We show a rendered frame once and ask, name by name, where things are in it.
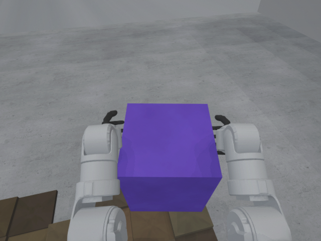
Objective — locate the carton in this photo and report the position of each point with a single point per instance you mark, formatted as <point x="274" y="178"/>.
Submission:
<point x="168" y="160"/>

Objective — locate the robot right upper arm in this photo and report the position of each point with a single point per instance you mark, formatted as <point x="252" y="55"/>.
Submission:
<point x="257" y="223"/>

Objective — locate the robot left forearm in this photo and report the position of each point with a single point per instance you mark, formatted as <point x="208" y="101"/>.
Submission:
<point x="99" y="157"/>

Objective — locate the robot right hand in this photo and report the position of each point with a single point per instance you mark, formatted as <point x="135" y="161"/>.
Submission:
<point x="225" y="121"/>

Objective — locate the robot left hand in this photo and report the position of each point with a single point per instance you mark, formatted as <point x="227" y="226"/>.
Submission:
<point x="108" y="117"/>

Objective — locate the robot right forearm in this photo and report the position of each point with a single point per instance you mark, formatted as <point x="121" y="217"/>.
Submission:
<point x="248" y="179"/>

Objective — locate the robot left upper arm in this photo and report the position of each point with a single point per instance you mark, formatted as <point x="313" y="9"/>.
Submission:
<point x="105" y="223"/>

